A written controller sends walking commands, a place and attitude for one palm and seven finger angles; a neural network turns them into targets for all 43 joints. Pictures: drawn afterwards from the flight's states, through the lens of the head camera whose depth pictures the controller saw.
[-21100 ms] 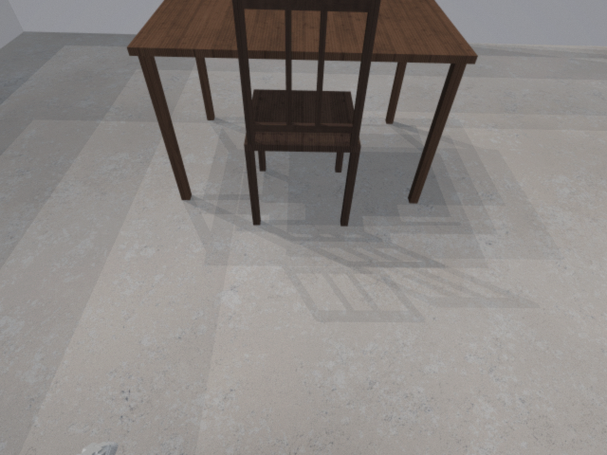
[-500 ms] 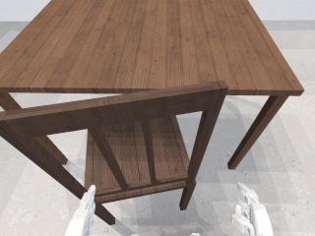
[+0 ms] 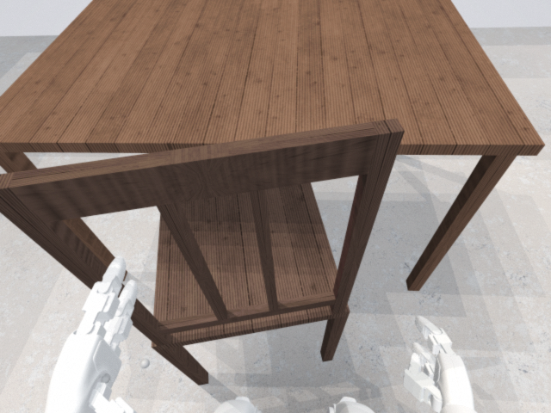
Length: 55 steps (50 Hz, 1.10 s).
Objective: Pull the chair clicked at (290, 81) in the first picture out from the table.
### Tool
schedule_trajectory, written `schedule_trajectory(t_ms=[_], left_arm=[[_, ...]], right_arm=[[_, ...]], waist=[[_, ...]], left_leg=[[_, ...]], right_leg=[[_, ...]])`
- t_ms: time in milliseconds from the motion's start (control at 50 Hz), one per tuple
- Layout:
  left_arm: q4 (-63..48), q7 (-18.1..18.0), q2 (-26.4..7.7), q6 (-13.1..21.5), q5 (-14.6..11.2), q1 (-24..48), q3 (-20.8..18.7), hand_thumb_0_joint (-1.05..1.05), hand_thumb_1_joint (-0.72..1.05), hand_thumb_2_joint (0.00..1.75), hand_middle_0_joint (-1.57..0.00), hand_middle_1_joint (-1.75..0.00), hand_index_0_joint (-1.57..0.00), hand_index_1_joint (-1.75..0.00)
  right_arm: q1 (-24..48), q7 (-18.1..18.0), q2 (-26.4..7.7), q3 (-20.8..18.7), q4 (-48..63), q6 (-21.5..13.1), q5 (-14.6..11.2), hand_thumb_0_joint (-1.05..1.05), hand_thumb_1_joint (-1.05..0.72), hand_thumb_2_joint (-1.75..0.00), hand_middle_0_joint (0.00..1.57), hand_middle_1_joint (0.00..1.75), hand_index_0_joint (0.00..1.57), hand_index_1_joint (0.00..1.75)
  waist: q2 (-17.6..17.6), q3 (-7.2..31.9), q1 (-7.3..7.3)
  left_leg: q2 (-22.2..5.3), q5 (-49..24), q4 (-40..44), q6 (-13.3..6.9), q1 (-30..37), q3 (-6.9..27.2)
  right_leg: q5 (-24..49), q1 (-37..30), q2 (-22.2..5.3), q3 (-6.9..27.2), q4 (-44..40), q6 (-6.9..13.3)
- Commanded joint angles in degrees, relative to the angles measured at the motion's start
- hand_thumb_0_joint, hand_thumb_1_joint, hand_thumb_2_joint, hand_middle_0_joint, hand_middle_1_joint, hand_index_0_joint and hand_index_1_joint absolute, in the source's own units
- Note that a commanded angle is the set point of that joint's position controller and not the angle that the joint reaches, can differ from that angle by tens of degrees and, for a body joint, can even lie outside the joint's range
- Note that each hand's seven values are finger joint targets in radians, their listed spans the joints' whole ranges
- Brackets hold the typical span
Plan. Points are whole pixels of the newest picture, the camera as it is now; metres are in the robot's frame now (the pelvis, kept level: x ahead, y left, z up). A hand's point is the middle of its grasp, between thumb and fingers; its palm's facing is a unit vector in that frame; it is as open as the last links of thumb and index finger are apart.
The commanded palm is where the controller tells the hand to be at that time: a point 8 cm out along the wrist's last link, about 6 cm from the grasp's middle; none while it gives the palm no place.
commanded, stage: draw the hand back to the body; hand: left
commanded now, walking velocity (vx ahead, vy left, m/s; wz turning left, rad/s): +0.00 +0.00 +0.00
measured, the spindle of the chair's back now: (201, 272) +0.32 +0.14 +0.01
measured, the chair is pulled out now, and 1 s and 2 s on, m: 0.14 0.14 0.14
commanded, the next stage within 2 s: step back with the hand held close in 1.14 s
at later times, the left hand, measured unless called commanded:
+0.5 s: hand (67, 336) +0.19 +0.22 +0.13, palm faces +0.18 -0.86 -0.47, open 11.6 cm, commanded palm +0.16 +0.28 +0.19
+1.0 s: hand out of the picture +0.22 +0.26 +0.23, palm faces +0.47 -0.77 -0.44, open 7.2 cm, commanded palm +0.17 +0.30 +0.24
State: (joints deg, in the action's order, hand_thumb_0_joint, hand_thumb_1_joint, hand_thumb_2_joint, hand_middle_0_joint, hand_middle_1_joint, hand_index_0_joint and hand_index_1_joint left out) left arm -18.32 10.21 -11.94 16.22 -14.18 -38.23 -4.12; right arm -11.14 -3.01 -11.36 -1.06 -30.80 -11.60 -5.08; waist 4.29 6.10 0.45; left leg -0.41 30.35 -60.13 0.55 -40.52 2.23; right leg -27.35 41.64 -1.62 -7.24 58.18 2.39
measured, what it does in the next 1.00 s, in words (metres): rises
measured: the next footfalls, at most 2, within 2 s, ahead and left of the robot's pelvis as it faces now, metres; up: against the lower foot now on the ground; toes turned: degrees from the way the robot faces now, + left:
none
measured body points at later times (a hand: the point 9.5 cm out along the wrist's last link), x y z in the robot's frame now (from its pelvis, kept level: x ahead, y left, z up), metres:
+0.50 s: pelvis +0.03 +0.01 +0.06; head +0.04 -0.02 +0.51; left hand +0.17 +0.27 +0.16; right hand +0.23 -0.20 -0.03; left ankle +0.00 +0.12 -0.67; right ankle +0.02 -0.10 -0.67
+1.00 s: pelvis +0.03 +0.00 +0.07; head +0.03 -0.03 +0.52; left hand +0.19 +0.30 +0.26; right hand +0.23 -0.21 -0.02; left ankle +0.00 +0.12 -0.67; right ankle +0.02 -0.10 -0.67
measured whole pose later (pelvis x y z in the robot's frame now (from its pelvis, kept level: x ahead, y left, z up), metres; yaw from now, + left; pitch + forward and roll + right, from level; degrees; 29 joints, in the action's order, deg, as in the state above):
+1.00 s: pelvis +0.03 +0.00 +0.07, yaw +0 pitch -4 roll +0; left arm -22.6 -7.3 -18.1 7.4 -3.0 -27.1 -19.9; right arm -7.7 -3.3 -13.3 0.4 -38.7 -9.2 -1.4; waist 5.6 -3.2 3.7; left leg -0.2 17.0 -25.7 0.2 -5.1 1.3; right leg -15.0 7.1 -0.5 -6.5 25.5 1.5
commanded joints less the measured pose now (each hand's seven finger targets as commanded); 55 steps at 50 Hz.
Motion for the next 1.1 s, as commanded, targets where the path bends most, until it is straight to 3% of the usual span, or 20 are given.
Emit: schedule_trajectory(t_ms=[0,40,60,80,100,160,180,280,320,400,440,560,740,780,800,840,900,940,1080], left_arm=[[-14.0,-0.28,-6.58,3.88,-2.7,1.74,-8.07,0.0,-0.44,0.25,-0.01,-0.02,-0.01,-0.02],[-12.82,1.03,-6.21,3.27,-3.13,1.32,-7.82,0.0,-0.37,0.29,-0.02,-0.04,-0.02,-0.04],[-9.92,-7.73,-14.9,-2.56,6.58,-5.27,-10.66,0.0,-0.33,0.31,-0.03,-0.05,-0.03,-0.05],[-12.56,-11.31,-10.42,-5.13,7.77,-5.53,-8.0,0.0,-0.3,0.32,-0.04,-0.05,-0.04,-0.05],[-16.37,-13.55,-9.54,-6.36,9.18,-2.99,-6.46,0.0,-0.26,0.34,-0.04,-0.06,-0.04,-0.06],[-15.36,-17.3,-11.51,-8.53,10.73,-1.56,-8.18,0.0,-0.15,0.39,-0.05,-0.08,-0.05,-0.08],[-15.17,-18.1,-13.07,-8.88,10.92,-0.64,-9.88,0.0,-0.12,0.41,-0.06,-0.09,-0.06,-0.09],[-17.29,-19.69,-16.46,-8.76,11.5,4.42,-13.59,0.0,0.07,0.5,-0.08,-0.13,-0.08,-0.13],[-18.04,-19.83,-16.24,-8.31,11.45,5.7,-14.18,0.0,0.14,0.53,-0.1,-0.14,-0.1,-0.14],[-20.96,-20.14,-18.08,-8.14,11.6,7.83,-16.47,0.0,0.28,0.6,-0.12,-0.17,-0.12,-0.17],[-21.22,-20.2,-18.36,-8.01,11.4,8.93,-17.38,0.0,0.36,0.64,-0.13,-0.19,-0.13,-0.19],[-22.99,-20.42,-19.97,-7.54,11.61,13.02,-20.4,0.0,0.57,0.74,-0.16,-0.23,-0.16,-0.23],[-22.57,-20.25,-22.04,-6.05,11.38,18.26,-24.87,0.0,0.9,0.9,-0.2,-0.3,-0.2,-0.3],[-18.45,-19.49,-18.82,-6.54,11.41,16.29,-23.16,0.0,0.9,0.9,-0.2,-0.3,-0.2,-0.3],[-18.13,-19.12,-17.45,-6.25,11.46,16.47,-21.63,0.0,0.9,0.9,-0.2,-0.3,-0.2,-0.3],[-16.21,-18.82,-17.27,-6.05,10.97,15.54,-22.0,0.0,0.9,0.9,-0.2,-0.3,-0.2,-0.3],[-14.86,-18.26,-15.91,-5.69,11.09,13.59,-21.49,0.0,0.9,0.9,-0.2,-0.3,-0.2,-0.3],[-14.55,-18.13,-16.6,-5.52,10.77,11.93,-22.55,0.0,0.9,0.9,-0.2,-0.3,-0.2,-0.3],[-17.74,-18.14,-18.85,-4.87,10.8,11.64,-24.51,0.0,0.9,0.9,-0.2,-0.3,-0.2,-0.3]], right_arm=[[5.51,-1.52,-6.75,-2.27,8.79,-5.21,-0.03,0.0,-0.9,-0.9,0.2,0.3,0.2,0.3],[5.39,-1.58,-7.12,-2.03,8.21,-6.15,-0.13,0.0,-0.9,-0.9,0.2,0.3,0.2,0.3],[5.8,-2.81,-5.93,-2.19,8.31,-2.56,1.11,0.0,-0.9,-0.9,0.2,0.3,0.2,0.3],[6.2,-2.95,-5.31,-1.66,9.26,-1.17,1.47,0.0,-0.9,-0.9,0.2,0.3,0.2,0.3],[5.56,-3.02,-5.35,-1.22,9.58,-0.16,1.78,0.0,-0.9,-0.9,0.2,0.3,0.2,0.3],[7.01,-3.71,-5.22,-0.7,8.26,1.78,2.29,0.0,-0.9,-0.9,0.2,0.3,0.2,0.3],[7.34,-3.88,-5.5,-0.59,7.83,2.28,2.41,0.0,-0.9,-0.9,0.2,0.3,0.2,0.3],[8.46,-4.09,-5.64,0.26,6.45,2.1,2.79,0.0,-0.9,-0.9,0.2,0.3,0.2,0.3],[8.68,-3.93,-5.48,0.65,5.86,1.46,3.0,0.0,-0.9,-0.9,0.2,0.3,0.2,0.3],[8.93,-3.43,-5.59,0.91,4.57,-0.11,3.34,0.0,-0.9,-0.9,0.2,0.3,0.2,0.3],[9.21,-3.23,-5.76,0.86,3.75,-0.61,3.53,0.0,-0.9,-0.9,0.2,0.3,0.2,0.3],[9.75,-2.63,-6.41,0.94,1.9,-2.19,3.88,0.0,-0.9,-0.9,0.2,0.3,0.2,0.3],[10.01,-1.85,-7.05,0.43,0.52,-3.18,3.99,0.0,-0.9,-0.9,0.2,0.3,0.2,0.3],[10.65,-1.4,-6.97,0.35,0.19,-2.87,3.98,0.0,-0.9,-0.9,0.2,0.3,0.2,0.3],[10.21,-1.25,-6.85,0.37,0.38,-2.82,3.92,0.0,-0.9,-0.9,0.2,0.3,0.2,0.3],[10.43,-1.24,-7.16,-0.21,0.48,-2.06,3.98,0.0,-0.9,-0.9,0.2,0.3,0.2,0.3],[10.39,-0.71,-6.8,-0.23,0.86,-1.36,3.83,0.0,-0.9,-0.9,0.2,0.3,0.2,0.3],[10.5,-0.74,-6.94,-0.81,1.06,-0.42,3.84,0.0,-0.9,-0.9,0.2,0.3,0.2,0.3],[10.74,-0.79,-6.88,-1.02,1.69,0.52,3.58,0.0,-0.9,-0.9,0.2,0.3,0.2,0.3]], waist=[[-4.97,6.02,-0.88],[-3.69,5.82,-0.84],[-2.25,7.5,3.6],[-2.8,4.68,2.2],[-0.73,4.28,1.74],[-2.62,0.61,1.61],[-4.66,0.26,1.73],[-0.01,-1.38,2.02],[0.46,-1.91,2.15],[2.5,-0.24,2.52],[0.96,-0.19,2.49],[1.9,-0.3,2.72],[0.7,-1.31,2.96],[0.93,-3.88,2.81],[-0.83,-4.06,2.57],[-2.77,-4.61,2.73],[-0.99,-4.83,3.1],[-2.14,-3.94,3.39],[-0.49,-2.91,3.46]], left_leg=[[1.38,-11.48,11.59,-2.19,3.22,0.69],[1.37,-12.47,13.32,-2.14,5.54,0.87],[-0.38,-14.05,15.96,-1.81,9.72,0.3],[0.25,-14.46,17.17,-1.74,11.04,0.53],[0.04,-15.39,18.33,-1.89,12.73,0.33],[-0.44,-16.55,21.43,-2.09,16.55,0.48],[-0.57,-17.12,22.79,-2.1,17.29,0.93],[-0.26,-19.89,27.7,-2.1,23.86,0.71],[-0.24,-21.11,29.64,-2.01,25.89,0.85],[-0.26,-26.03,32.26,-1.82,29.62,0.96],[-0.39,-27.56,33.14,-1.88,31.08,0.92],[-0.7,-30.78,35.52,-1.76,34.11,1.11],[-0.74,-29.72,37.14,-1.98,35.12,1.15],[-0.49,-28.87,37.18,-1.9,34.03,0.79],[-0.63,-28.53,37.43,-2.04,34.02,0.85],[-0.59,-26.53,37.65,-2.32,33.48,0.52],[-0.35,-26.92,38.03,-2.26,32.25,0.36],[-0.58,-27.32,37.87,-2.43,32.63,-0.04],[-0.83,-28.06,37.51,-2.27,32.34,-0.06]], right_leg=[[4.76,-12.41,0.08,5.53,-16.33,-1.87],[6.44,-13.48,0.03,4.6,-17.07,-1.87],[8.5,-19.18,-2.48,8.01,-19.09,-0.73],[10.62,-19.17,-2.61,6.61,-20.66,-1.05],[11.93,-19.91,-2.68,5.78,-21.13,-1.1],[13.48,-21.96,-2.44,4.87,-24.22,-1.29],[14.05,-23.38,-2.16,4.41,-24.93,-1.21],[17.59,-28.07,-1.84,4.7,-29.06,-1.03],[18.71,-29.56,-1.65,4.45,-30.17,-0.97],[23.54,-33.78,-1.44,4.46,-31.43,-0.82],[25.05,-34.8,-1.28,4.35,-32.27,-0.98],[26.76,-36.92,-1.08,4.29,-33.95,-1.04],[26.26,-37.99,-1.1,4.39,-35.54,-1.23],[26.05,-37.17,-0.79,4.72,-36.35,-1.15],[25.68,-37.14,-1.04,4.07,-36.45,-1.37],[24.32,-36.77,-1.1,4.12,-36.76,-1.64],[24.5,-37.36,-1.2,4.01,-36.7,-1.4],[25.28,-37.64,-1.25,4.27,-36.56,-1.51],[26.03,-38.14,-1.1,4.99,-36.84,-1.16]])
